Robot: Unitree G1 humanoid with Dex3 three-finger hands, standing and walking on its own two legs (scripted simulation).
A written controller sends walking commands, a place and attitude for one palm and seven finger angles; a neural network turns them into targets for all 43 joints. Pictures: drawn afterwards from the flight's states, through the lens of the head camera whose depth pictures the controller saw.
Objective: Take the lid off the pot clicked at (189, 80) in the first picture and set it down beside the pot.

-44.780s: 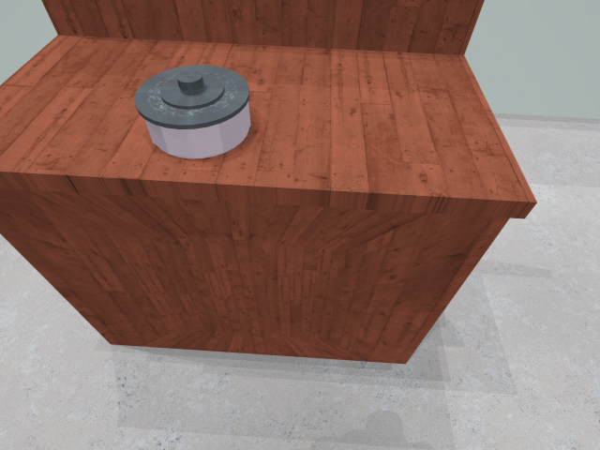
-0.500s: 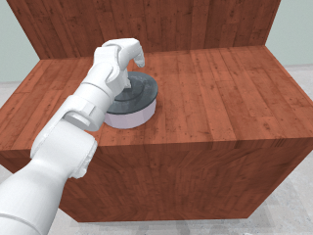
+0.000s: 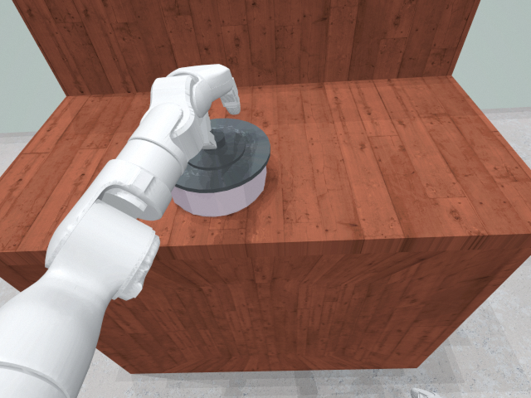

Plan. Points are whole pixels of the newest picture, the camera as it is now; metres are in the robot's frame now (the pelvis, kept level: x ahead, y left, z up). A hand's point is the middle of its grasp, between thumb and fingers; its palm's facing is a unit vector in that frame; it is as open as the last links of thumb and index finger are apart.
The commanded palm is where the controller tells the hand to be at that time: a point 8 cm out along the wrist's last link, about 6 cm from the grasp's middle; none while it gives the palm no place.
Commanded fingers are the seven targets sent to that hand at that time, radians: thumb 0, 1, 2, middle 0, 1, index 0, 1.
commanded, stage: move the open hand above the knob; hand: left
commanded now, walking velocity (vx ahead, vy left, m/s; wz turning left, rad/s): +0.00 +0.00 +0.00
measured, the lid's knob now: (212, 139) +0.49 +0.09 +0.15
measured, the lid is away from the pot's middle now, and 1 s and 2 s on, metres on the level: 0.01 0.01 0.01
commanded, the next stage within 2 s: lower the open fingers around the knob in 1.02 s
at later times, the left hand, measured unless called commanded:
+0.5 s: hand (208, 123) +0.46 +0.08 +0.21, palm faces -0.28 -0.02 -0.96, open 10.4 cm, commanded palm +0.46 +0.08 +0.27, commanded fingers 0.00 -0.23 1.19 -0.78 -0.08 -0.78 -0.08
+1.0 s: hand (214, 121) +0.46 +0.07 +0.21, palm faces -0.29 -0.04 -0.96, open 10.4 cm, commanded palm +0.46 +0.08 +0.27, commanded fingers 0.00 -0.23 1.19 -0.78 -0.08 -0.78 -0.08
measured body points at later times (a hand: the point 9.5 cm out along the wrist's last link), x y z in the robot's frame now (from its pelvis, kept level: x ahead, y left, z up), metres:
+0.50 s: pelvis +0.00 +0.01 +0.00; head +0.01 -0.02 +0.45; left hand +0.47 +0.08 +0.26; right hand +0.12 -0.24 -0.14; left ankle +0.02 +0.10 -0.74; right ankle -0.04 -0.10 -0.74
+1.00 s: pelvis +0.00 +0.00 +0.00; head +0.00 -0.04 +0.45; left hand +0.47 +0.07 +0.26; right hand +0.09 -0.26 -0.14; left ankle +0.02 +0.10 -0.74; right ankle -0.04 -0.10 -0.74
